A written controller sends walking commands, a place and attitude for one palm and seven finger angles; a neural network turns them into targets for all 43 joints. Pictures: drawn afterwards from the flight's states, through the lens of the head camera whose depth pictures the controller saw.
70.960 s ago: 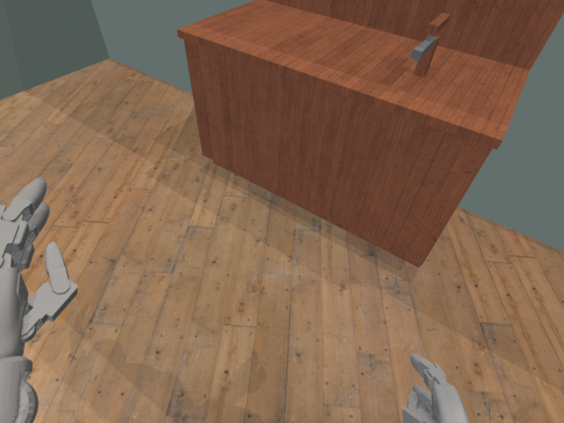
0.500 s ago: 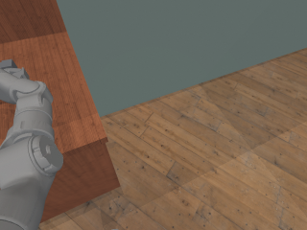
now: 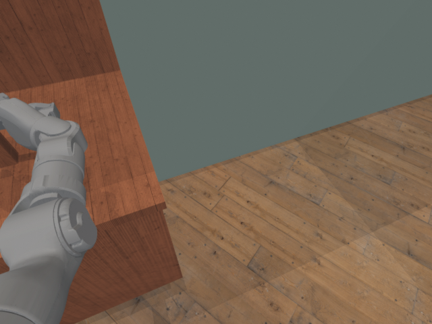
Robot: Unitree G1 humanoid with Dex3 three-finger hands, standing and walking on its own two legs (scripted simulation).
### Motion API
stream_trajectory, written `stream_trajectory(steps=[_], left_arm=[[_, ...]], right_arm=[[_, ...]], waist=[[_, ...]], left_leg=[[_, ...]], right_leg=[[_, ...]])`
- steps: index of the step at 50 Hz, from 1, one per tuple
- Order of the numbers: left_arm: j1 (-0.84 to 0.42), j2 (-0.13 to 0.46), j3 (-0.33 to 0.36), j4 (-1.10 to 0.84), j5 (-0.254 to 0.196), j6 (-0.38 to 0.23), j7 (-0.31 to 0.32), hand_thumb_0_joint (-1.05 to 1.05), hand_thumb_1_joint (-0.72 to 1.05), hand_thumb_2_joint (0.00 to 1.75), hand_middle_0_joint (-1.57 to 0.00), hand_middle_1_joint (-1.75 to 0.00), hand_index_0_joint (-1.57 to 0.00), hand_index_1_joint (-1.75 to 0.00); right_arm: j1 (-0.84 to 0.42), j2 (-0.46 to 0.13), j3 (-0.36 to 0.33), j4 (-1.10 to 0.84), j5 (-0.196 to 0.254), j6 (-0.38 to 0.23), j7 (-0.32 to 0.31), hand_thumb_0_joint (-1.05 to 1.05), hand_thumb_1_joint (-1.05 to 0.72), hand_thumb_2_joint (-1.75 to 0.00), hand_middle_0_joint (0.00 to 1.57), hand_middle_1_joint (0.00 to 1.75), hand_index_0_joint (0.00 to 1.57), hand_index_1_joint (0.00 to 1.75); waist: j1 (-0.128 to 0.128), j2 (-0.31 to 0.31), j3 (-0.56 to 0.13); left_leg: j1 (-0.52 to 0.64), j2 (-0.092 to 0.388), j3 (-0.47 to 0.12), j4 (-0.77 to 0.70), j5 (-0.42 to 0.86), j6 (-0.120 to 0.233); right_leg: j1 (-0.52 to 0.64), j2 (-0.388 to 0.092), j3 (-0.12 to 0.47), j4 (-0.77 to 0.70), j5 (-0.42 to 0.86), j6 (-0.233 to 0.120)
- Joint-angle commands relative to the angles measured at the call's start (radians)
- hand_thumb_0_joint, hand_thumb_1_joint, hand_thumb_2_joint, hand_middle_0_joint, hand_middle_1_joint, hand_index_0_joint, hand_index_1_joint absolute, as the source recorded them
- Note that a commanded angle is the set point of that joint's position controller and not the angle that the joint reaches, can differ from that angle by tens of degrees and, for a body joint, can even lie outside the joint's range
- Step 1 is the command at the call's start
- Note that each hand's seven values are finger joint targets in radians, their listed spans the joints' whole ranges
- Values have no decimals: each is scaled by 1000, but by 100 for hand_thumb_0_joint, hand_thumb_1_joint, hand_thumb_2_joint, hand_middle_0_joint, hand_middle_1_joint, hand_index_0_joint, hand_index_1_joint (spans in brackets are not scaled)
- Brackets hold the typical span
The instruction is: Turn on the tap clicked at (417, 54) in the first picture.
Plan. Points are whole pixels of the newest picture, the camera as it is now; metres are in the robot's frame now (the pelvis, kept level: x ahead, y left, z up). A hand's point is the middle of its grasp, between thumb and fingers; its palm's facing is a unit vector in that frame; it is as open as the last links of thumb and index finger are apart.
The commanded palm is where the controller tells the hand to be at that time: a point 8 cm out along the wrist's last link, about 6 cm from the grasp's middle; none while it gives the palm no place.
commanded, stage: lift the hand up off the lever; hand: left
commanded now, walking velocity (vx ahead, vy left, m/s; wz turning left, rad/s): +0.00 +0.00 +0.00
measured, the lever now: (50, 112) +0.56 +0.33 +0.09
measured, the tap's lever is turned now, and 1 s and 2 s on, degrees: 86 86 86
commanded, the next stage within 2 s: draw the hand back beside the body in 0.50 s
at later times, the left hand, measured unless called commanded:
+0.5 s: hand (54, 104) +0.49 +0.27 +0.16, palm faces +0.83 -0.55 -0.14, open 7.8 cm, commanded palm +0.44 +0.28 +0.16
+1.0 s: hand (29, 155) +0.37 +0.27 +0.16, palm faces +0.42 -0.88 -0.21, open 7.7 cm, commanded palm +0.33 +0.29 +0.17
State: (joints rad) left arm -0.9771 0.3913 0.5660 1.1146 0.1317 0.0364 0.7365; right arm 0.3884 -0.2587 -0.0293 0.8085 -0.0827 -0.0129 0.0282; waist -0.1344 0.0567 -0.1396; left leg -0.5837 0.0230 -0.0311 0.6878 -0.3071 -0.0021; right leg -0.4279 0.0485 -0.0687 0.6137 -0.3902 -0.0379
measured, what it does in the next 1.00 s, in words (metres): stands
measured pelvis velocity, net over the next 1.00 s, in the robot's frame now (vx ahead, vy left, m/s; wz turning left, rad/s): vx -0.01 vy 0.01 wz -0.07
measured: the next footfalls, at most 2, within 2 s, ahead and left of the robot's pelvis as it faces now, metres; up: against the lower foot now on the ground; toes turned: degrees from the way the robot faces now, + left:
none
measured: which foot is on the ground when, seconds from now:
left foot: down 0.00-1.00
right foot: down 0.00-1.00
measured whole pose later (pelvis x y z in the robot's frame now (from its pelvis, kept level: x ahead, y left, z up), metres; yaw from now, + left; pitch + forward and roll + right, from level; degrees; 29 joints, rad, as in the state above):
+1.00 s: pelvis -0.01 +0.01 +0.02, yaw -4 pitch +1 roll -1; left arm -0.32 0.41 0.35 0.51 -0.06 -0.04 0.14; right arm 0.33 -0.28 -0.02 0.70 0.04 -0.03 -0.06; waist -0.03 0.05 -0.07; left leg -0.28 0.03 0.06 0.50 -0.24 0.01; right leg -0.16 0.04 0.02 0.44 -0.30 -0.02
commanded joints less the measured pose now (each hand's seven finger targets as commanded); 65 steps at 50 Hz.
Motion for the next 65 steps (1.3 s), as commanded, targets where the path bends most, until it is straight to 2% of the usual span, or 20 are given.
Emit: stream_trajectory(steps=[1, 3, 5, 8, 14, 18, 23, 30, 31, 33, 35, 40, 41, 42, 46, 47, 52, 56, 60, 65], left_arm=[[-525, 207, -73, -239, 54, -58, 30, 0, 90, 90, -15, -15, -15, -15], [-579, 227, -71, -296, 68, -78, 43, 0, 90, 90, -15, -15, -15, -15], [-575, 219, -76, -266, 77, -78, 50, 0, 90, 90, -15, -15, -15, -15], [-576, 239, -62, -288, 76, -75, 50, 0, 90, 90, -15, -15, -15, -15], [-553, 238, -61, -240, 61, -39, 40, 0, 90, 90, -15, -15, -15, -15], [-564, 234, -73, -171, 70, -15, 45, 0, 90, 90, -15, -15, -15, -15], [-587, 287, -43, -167, 89, -20, 57, 0, 90, 90, -15, -15, -15, -15], [-600, 271, -58, -188, 93, -41, 57, 0, 90, 90, -15, -15, -15, -15], [-505, 254, -197, -220, 125, -44, -91, 0, 90, 90, -15, -15, -15, -15], [-426, 303, -149, -321, 70, -66, -217, 0, 90, 90, -15, -16, -15, -16], [-285, 281, -153, -459, -1, -83, -322, 0, 90, 90, -16, -16, -16, -16], [96, 298, -60, -667, -225, -105, -564, 0, 90, 90, -16, -18, -16, -18], [235, 482, -44, -587, -157, -103, -554, 0, 90, 90, -16, -18, -16, -18], [236, 467, -44, -664, -168, -115, -561, 0, 90, 90, -16, -19, -16, -19], [240, 347, -158, -870, -187, -160, -595, 0, 90, 90, -17, -20, -17, -20], [177, 310, -208, -939, -186, -174, -601, 0, 90, 90, -17, -20, -17, -20], [190, 142, -350, -966, -181, -193, -602, 0, 90, 90, -17, -22, -17, -22], [345, 129, -337, -937, -192, -190, -604, 0, 90, 90, -18, -23, -18, -23], [440, 173, -279, -1082, -200, -206, -610, 0, 90, 90, -18, -24, -18, -24], [586, 196, -213, -1209, -213, -199, -608, 0, 90, 90, -19, -26, -19, -26]], right_arm=[[76, -160, -52, -50, 3, -34, -7, 0, -90, -90, 20, 30, 20, 30], [69, -157, -54, -45, 1, -41, -10, 0, -90, -90, 20, 30, 20, 30], [67, -153, -53, -34, -3, -46, -13, 0, -90, -90, 20, 30, 20, 30], [65, -154, -57, -37, -5, -45, -19, 0, -90, -90, 20, 30, 20, 30], [61, -152, -53, -43, -1, -44, -28, 0, -90, -90, 20, 30, 20, 30], [63, -156, -47, -32, 1, -47, -29, 0, -90, -90, 20, 30, 20, 30], [77, -160, -49, -28, -2, -57, -27, 0, -90, -90, 20, 30, 20, 30], [95, -158, -51, -26, -8, -73, -20, 0, -90, -90, 20, 30, 20, 30], [97, -173, -57, -46, 4, -54, -34, 0, -90, -90, 20, 30, 20, 30], [117, -171, -60, -80, 27, -48, -55, 0, -90, -90, 20, 30, 20, 30], [98, -162, -56, -114, 49, -45, -69, 0, -90, -90, 20, 30, 20, 30], [7, -158, -41, -181, 100, -44, -104, 0, -90, -90, 20, 30, 20, 30], [-7, -189, -42, -186, 108, -34, -87, 0, -90, -90, 20, 30, 20, 30], [-29, -180, -39, -207, 114, -30, -83, 0, -90, -90, 20, 30, 20, 30], [-117, -168, -40, -250, 130, -53, -92, 0, -90, -90, 20, 30, 20, 30], [-134, -166, -39, -254, 132, -62, -97, 0, -90, -90, 20, 30, 20, 30], [-187, -156, -30, -244, 134, -98, -105, 0, -90, -90, 20, 30, 20, 30], [-240, -143, -14, -256, 132, -94, -111, 0, -90, -90, 20, 30, 20, 30], [-289, -127, 1, -282, 124, -91, -111, 0, -90, -90, 20, 30, 20, 30], [-328, -100, 18, -302, 113, -86, -116, 0, -90, -90, 20, 30, 20, 30]], waist=[[-26, -14, -246], [-23, 38, -291], [-30, 30, -278], [-18, 53, -350], [-9, 40, -354], [-28, 7, -271], [-25, -4, -292], [-25, 47, -329], [-33, 36, -353], [13, 85, -458], [56, 87, -482], [139, -43, -292], [145, -7, -235], [155, 32, -198], [117, -24, -116], [104, 1, -119], [80, 22, -49], [109, -57, -24], [141, -12, -78], [161, 32, -5]], left_leg=[[241, -9, -3, -39, 313, 40], [273, -8, -8, -34, 320, 37], [266, -6, -11, -27, 313, 36], [294, -8, -10, -25, 336, 30], [280, -8, 0, -35, 345, 28], [237, -2, -6, -53, 297, 30], [217, -2, -6, -50, 282, 32], [252, 2, -8, -37, 309, 28], [284, -2, 8, -35, 359, 27], [385, 0, 21, -46, 462, 29], [435, 2, 25, -63, 539, 26], [364, -4, 49, -136, 483, 35], [373, -5, 83, -176, 434, 36], [366, -9, 79, -196, 426, 31], [437, 2, 84, -229, 379, 39], [472, 3, 82, -236, 369, 38], [555, 6, 51, -270, 233, 33], [531, 0, 41, -300, 160, 34], [560, 1, 35, -324, 183, 23], [527, 4, 48, -353, 161, 15]], right_leg=[[16, -15, 24, -77, 398, 39], [10, -14, 29, -72, 385, 34], [-11, -13, 26, -68, 369, 32], [16, -13, 29, -60, 388, 31], [49, -13, 26, -69, 408, 33], [19, -15, 22, -86, 359, 35], [22, -16, 27, -84, 358, 37], [-5, -9, 26, -75, 350, 33], [49, -8, 45, -57, 432, 24], [138, -3, 50, -70, 537, 18], [210, 5, 54, -82, 621, 17], [352, 0, 61, -118, 735, 30], [354, -35, 81, -126, 738, 39], [358, -32, 75, -140, 693, 29], [287, -18, 79, -208, 566, 30], [264, -15, 80, -219, 528, 28], [153, -3, 70, -263, 329, 20], [190, -9, 67, -281, 262, 19], [271, -18, 65, -288, 283, 13], [312, -23, 67, -319, 266, 13]])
